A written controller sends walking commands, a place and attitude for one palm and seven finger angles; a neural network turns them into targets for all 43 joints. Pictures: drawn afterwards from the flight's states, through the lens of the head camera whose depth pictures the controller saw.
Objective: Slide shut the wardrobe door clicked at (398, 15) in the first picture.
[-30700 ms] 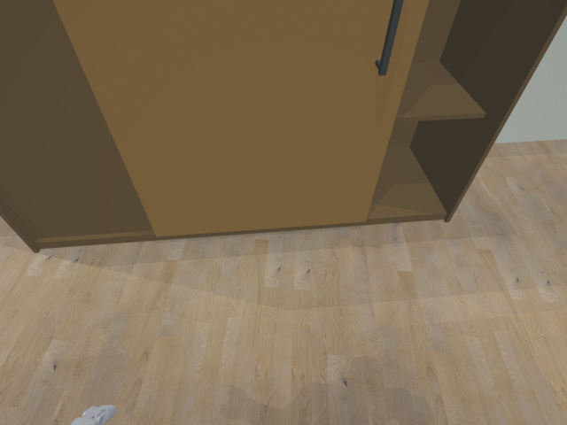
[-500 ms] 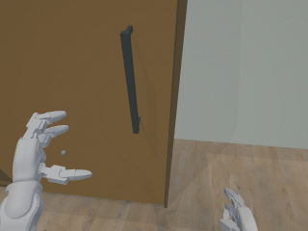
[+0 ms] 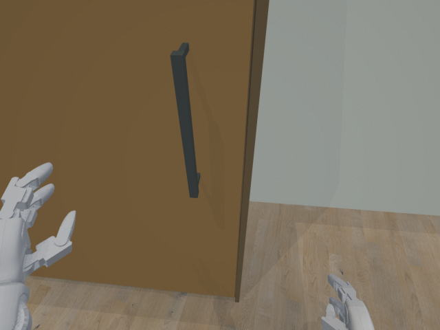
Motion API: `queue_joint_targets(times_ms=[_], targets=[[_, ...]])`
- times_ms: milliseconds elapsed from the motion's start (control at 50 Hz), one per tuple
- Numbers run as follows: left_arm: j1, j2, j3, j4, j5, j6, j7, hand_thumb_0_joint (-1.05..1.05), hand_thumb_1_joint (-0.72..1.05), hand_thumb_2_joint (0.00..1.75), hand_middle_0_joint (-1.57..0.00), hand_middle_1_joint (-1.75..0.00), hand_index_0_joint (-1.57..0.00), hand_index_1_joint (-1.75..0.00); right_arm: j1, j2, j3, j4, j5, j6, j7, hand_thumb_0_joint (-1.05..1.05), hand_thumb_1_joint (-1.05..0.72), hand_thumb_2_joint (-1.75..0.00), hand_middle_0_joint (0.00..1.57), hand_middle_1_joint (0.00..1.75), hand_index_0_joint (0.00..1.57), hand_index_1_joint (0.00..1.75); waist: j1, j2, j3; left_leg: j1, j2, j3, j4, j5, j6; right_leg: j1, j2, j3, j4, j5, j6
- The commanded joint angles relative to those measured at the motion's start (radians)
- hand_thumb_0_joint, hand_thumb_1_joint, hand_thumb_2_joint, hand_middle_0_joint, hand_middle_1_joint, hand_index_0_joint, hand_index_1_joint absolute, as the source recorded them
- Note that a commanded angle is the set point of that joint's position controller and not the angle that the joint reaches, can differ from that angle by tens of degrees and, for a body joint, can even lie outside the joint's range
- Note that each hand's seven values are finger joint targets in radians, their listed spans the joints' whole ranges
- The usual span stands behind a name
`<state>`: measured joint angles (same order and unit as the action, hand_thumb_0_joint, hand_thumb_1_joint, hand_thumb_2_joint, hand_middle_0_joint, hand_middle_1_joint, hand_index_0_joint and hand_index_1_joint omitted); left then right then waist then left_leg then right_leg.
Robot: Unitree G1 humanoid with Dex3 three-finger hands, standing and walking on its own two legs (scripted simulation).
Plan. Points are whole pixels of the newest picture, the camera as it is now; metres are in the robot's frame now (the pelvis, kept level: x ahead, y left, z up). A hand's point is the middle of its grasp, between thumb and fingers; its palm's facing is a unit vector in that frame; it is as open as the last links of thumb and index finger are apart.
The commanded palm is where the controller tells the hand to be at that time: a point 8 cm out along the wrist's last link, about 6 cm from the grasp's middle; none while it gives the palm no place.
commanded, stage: draw the hand back to the body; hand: left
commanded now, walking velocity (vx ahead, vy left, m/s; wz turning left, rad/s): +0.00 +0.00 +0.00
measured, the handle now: (190, 132) +0.42 +0.12 +0.17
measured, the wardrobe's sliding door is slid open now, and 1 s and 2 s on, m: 0.00 0.00 0.00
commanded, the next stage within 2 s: step back with the hand held close in 0.38 s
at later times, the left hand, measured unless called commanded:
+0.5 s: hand (59, 236) +0.18 +0.25 +0.16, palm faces +0.46 -0.81 -0.36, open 7.4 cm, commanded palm +0.14 +0.29 +0.18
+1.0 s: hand (23, 255) +0.15 +0.28 +0.17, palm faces +0.43 -0.78 -0.46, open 7.4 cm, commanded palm +0.09 +0.31 +0.18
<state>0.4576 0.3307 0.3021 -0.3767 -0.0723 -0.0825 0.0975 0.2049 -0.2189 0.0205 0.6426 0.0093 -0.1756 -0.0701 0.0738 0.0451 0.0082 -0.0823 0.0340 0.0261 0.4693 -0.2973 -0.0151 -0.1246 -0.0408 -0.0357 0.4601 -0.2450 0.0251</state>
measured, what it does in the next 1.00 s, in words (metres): shifts its weight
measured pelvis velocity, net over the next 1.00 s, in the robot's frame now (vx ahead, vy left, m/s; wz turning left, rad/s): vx -0.06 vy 0.01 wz -0.01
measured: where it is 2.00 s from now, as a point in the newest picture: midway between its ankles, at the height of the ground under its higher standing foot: outside the picture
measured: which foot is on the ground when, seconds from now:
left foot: down 0.00-1.00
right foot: down 0.00-1.00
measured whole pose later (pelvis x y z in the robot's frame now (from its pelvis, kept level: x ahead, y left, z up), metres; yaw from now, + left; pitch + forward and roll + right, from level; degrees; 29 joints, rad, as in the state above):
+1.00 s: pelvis -0.06 +0.01 -0.01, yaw -1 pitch -1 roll +0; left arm 0.52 0.43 0.44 -0.51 -0.03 -0.21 0.14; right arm 0.22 -0.20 0.01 0.56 0.00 -0.07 -0.07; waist 0.02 -0.04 0.03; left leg -0.29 0.02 0.05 0.56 -0.24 0.01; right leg -0.33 -0.06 -0.01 0.52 -0.17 0.04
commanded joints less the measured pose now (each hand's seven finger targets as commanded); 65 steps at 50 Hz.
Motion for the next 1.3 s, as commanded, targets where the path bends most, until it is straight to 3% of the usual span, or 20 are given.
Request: queue_joint_targets(times_ms=[0,160,280,460,480,500,520,560,620,680,760,820,900,980,1020,1080,1140,1200,1240,1280], targets=[[-0.106,0.186,0.127,-0.257,0.000,-0.072,0.021,0.00,0.90,0.90,-0.20,-0.30,-0.20,-0.30,-0.138,-0.097,-0.041,-0.159,-0.005,-0.066,-0.013,0.00,-0.90,-0.90,0.20,0.30,0.20,0.30,0.002,0.063,-0.058,-0.054,-0.012,-0.001,-0.079,0.251,0.022,0.043,0.024,-0.006,-0.060,0.199,-0.038],[-0.128,0.173,0.113,-0.203,0.000,-0.058,0.024,0.00,0.90,0.90,-0.20,-0.30,-0.20,-0.30,-0.136,-0.105,-0.044,-0.154,-0.006,-0.056,-0.016,0.00,-0.90,-0.90,0.20,0.30,0.20,0.30,-0.003,-0.015,-0.033,-0.051,-0.011,0.000,-0.084,0.215,0.031,0.021,0.024,-0.010,-0.075,0.157,-0.031],[-0.103,0.200,0.141,-0.240,0.000,-0.062,0.023,0.00,0.90,0.90,-0.20,-0.30,-0.20,-0.30,-0.143,-0.101,-0.043,-0.156,-0.011,-0.057,-0.015,0.00,-0.90,-0.90,0.20,0.30,0.20,0.30,0.010,0.032,-0.087,-0.039,-0.014,0.002,-0.082,0.248,0.027,0.065,0.020,-0.007,-0.068,0.199,-0.033],[-0.102,0.181,0.129,-0.207,-0.001,-0.064,0.021,0.00,0.90,0.90,-0.20,-0.30,-0.20,-0.30,-0.144,-0.097,-0.044,-0.153,-0.008,-0.055,-0.015,0.00,-0.90,-0.90,0.20,0.30,0.20,0.30,0.003,0.016,-0.028,-0.051,-0.011,0.005,-0.090,0.212,0.028,0.027,0.023,-0.008,-0.084,0.154,-0.032],[-0.192,0.245,0.185,-0.217,-0.002,-0.066,0.030,0.00,0.90,0.90,-0.20,-0.30,-0.20,-0.30,-0.146,-0.103,-0.045,-0.146,-0.004,-0.051,-0.019,0.00,-0.90,-0.90,0.20,0.30,0.20,0.30,0.003,0.013,-0.028,-0.051,-0.012,0.002,-0.094,0.196,0.026,0.030,0.027,-0.005,-0.095,0.130,-0.034],[-0.356,0.368,0.304,-0.314,0.006,-0.124,0.042,0.00,0.90,0.90,-0.20,-0.30,-0.20,-0.30,-0.125,-0.120,-0.042,-0.180,-0.005,-0.034,-0.012,0.00,-0.90,-0.90,0.20,0.30,0.20,0.30,-0.038,-0.013,0.064,-0.140,-0.005,0.005,-0.068,0.091,0.044,-0.085,-0.022,0.109,-0.172,0.164,-0.031],[-0.238,0.279,0.245,-0.203,0.010,-0.134,0.037,0.00,0.90,0.90,-0.20,-0.30,-0.20,-0.30,-0.116,-0.096,-0.036,-0.146,-0.009,-0.019,-0.011,0.00,-0.90,-0.90,0.20,0.30,0.20,0.30,-0.048,-0.080,0.044,-0.117,-0.014,-0.008,-0.042,0.068,0.048,-0.103,-0.044,0.116,-0.186,0.145,-0.037],[-0.126,0.210,0.181,-0.168,0.021,-0.129,0.027,0.00,0.90,0.90,-0.20,-0.30,-0.20,-0.30,-0.121,-0.102,-0.043,-0.164,-0.014,0.003,-0.002,0.00,-0.90,-0.90,0.20,0.30,0.20,0.30,-0.048,-0.122,0.010,-0.092,-0.013,0.005,-0.017,0.111,0.048,-0.110,-0.059,0.117,-0.180,0.194,-0.039],[-0.035,0.186,0.163,-0.196,0.026,-0.146,0.030,0.00,0.90,0.90,-0.20,-0.30,-0.20,-0.30,-0.120,-0.118,-0.054,-0.184,-0.019,0.027,0.001,0.00,-0.90,-0.90,0.20,0.30,0.20,0.30,-0.044,-0.009,-0.104,-0.082,0.015,0.003,-0.044,0.259,0.043,-0.033,-0.052,0.074,-0.089,0.333,-0.030],[0.028,0.213,0.192,-0.228,0.026,-0.148,0.042,0.00,0.90,0.90,-0.20,-0.30,-0.20,-0.30,-0.122,-0.121,-0.061,-0.206,-0.017,0.047,-0.001,0.00,-0.90,-0.90,0.20,0.30,0.20,0.30,-0.041,0.008,-0.168,-0.092,0.036,-0.009,-0.057,0.351,0.041,-0.004,-0.039,0.046,-0.035,0.371,-0.017],[0.046,0.259,0.245,-0.304,0.025,-0.160,0.056,0.00,0.90,0.90,-0.20,-0.30,-0.20,-0.30,-0.121,-0.112,-0.067,-0.235,-0.011,0.067,-0.006,0.00,-0.90,-0.90,0.20,0.30,0.20,0.30,-0.041,-0.040,-0.187,-0.159,0.050,-0.029,-0.066,0.323,0.046,0.013,-0.024,0.047,0.001,0.346,-0.010],[0.040,0.278,0.268,-0.355,0.027,-0.178,0.064,0.00,0.90,0.90,-0.20,-0.30,-0.20,-0.30,-0.120,-0.113,-0.067,-0.245,-0.011,0.069,-0.014,0.00,-0.90,-0.90,0.20,0.30,0.20,0.30,-0.040,0.023,-0.176,-0.241,0.067,-0.058,-0.094,0.290,0.055,0.046,-0.005,0.036,0.056,0.328,-0.005],[0.038,0.258,0.258,-0.347,0.033,-0.193,0.067,0.00,0.90,0.90,-0.20,-0.30,-0.20,-0.30,-0.106,-0.116,-0.066,-0.241,-0.015,0.053,-0.018,0.00,-0.90,-0.90,0.20,0.30,0.20,0.30,-0.042,0.105,-0.123,-0.386,0.085,-0.071,-0.124,0.122,0.071,0.075,0.004,0.046,0.106,0.276,-0.005],[0.012,0.231,0.238,-0.310,0.043,-0.205,0.066,0.00,0.90,0.90,-0.20,-0.30,-0.20,-0.30,-0.085,-0.123,-0.068,-0.228,-0.015,0.031,-0.015,0.00,-0.90,-0.90,0.20,0.30,0.20,0.30,-0.051,0.091,-0.071,-0.505,0.089,-0.085,-0.141,-0.138,0.081,0.062,0.006,0.067,0.119,0.169,-0.010],[-0.024,0.214,0.218,-0.295,0.050,-0.212,0.066,0.00,0.90,0.90,-0.20,-0.30,-0.20,-0.30,-0.070,-0.123,-0.069,-0.223,-0.012,0.022,-0.012,0.00,-0.90,-0.90,0.20,0.30,0.20,0.30,-0.059,0.032,-0.029,-0.538,0.067,-0.072,-0.102,-0.257,0.079,0.000,-0.010,0.107,0.066,0.052,-0.017],[-0.061,0.248,0.228,-0.289,0.053,-0.219,0.075,0.00,0.90,0.90,-0.20,-0.30,-0.20,-0.30,-0.053,-0.121,-0.074,-0.207,-0.017,0.017,-0.010,0.00,-0.90,-0.90,0.20,0.30,0.20,0.30,-0.064,-0.100,-0.014,-0.393,0.002,-0.038,0.048,-0.249,0.053,-0.226,-0.074,0.202,-0.131,-0.221,-0.052],[-0.103,0.249,0.207,-0.322,0.049,-0.223,0.085,0.00,0.90,0.90,-0.20,-0.30,-0.20,-0.30,-0.044,-0.106,-0.060,-0.185,-0.020,0.016,-0.007,0.00,-0.90,-0.90,0.20,0.30,0.20,0.30,-0.078,-0.141,-0.045,-0.212,-0.026,-0.017,0.163,-0.142,0.030,-0.410,-0.127,0.179,-0.189,-0.333,-0.076],[-0.098,0.270,0.236,-0.366,0.048,-0.233,0.095,0.00,0.90,0.90,-0.20,-0.30,-0.20,-0.30,-0.050,-0.118,-0.058,-0.193,-0.021,0.011,-0.018,0.00,-0.90,-0.90,0.20,0.30,0.20,0.30,-0.082,0.025,-0.075,-0.287,0.045,-0.128,-0.049,-0.210,0.059,-0.317,-0.031,0.077,-0.023,-0.270,-0.028],[-0.061,0.254,0.263,-0.377,0.056,-0.238,0.095,0.00,0.90,0.90,-0.20,-0.30,-0.20,-0.30,-0.069,-0.137,-0.067,-0.210,-0.015,-0.003,-0.022,0.00,-0.90,-0.90,0.20,0.30,0.20,0.30,-0.064,0.219,-0.109,-0.551,0.197,-0.303,-0.270,-0.398,0.129,-0.041,0.078,0.024,0.326,-0.107,0.002],[-0.018,0.261,0.278,-0.350,0.058,-0.243,0.086,0.00,0.90,0.90,-0.20,-0.30,-0.20,-0.30,-0.065,-0.124,-0.080,-0.214,-0.014,-0.006,-0.019,0.00,-0.90,-0.90,0.20,0.30,0.20,0.30,-0.056,0.203,-0.124,-0.588,0.241,-0.314,-0.266,-0.341,0.152,0.000,0.090,0.036,0.430,-0.068,0.003]])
